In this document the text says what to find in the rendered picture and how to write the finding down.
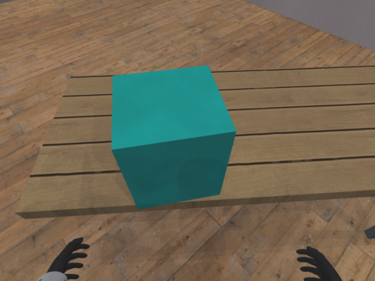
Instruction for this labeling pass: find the table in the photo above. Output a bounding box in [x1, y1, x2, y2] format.
[15, 65, 375, 239]

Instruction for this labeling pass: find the carton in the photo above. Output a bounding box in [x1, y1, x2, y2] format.
[111, 66, 236, 210]

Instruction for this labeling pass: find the robot right hand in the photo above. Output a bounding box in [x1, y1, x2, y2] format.
[296, 246, 342, 281]

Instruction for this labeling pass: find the robot left hand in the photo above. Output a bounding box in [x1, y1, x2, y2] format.
[47, 237, 90, 280]

